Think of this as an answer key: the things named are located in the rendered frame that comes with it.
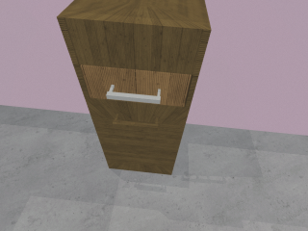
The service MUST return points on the handle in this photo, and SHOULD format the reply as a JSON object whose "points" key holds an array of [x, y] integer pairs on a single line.
{"points": [[135, 125], [143, 98]]}

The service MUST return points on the cabinet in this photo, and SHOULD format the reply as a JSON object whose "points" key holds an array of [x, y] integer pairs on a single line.
{"points": [[153, 35]]}

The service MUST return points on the drawer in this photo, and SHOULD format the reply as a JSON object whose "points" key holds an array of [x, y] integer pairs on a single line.
{"points": [[174, 86]]}

